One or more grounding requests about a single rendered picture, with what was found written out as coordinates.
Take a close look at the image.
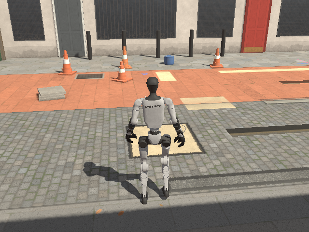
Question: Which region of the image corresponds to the robot left shin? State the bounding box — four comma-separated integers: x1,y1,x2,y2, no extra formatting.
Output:
140,164,148,198

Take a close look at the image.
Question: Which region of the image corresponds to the right robot forearm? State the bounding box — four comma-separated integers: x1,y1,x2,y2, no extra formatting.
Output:
173,117,183,137

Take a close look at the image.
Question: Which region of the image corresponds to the left robot upper arm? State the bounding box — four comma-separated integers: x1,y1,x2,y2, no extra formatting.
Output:
130,98,143,125

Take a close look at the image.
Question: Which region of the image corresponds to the left robot forearm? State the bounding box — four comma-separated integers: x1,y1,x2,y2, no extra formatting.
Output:
126,118,135,135

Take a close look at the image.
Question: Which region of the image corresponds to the robot right foot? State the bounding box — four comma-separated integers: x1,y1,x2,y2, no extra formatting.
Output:
162,186,169,198

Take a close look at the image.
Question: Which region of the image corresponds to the robot right hand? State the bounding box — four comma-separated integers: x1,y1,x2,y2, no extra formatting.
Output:
174,135,185,147

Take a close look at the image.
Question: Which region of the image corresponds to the right robot upper arm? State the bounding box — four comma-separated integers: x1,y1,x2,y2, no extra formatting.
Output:
163,97,178,124

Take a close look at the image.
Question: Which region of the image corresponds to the robot left hand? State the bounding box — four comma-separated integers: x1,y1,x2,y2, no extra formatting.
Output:
126,134,137,143

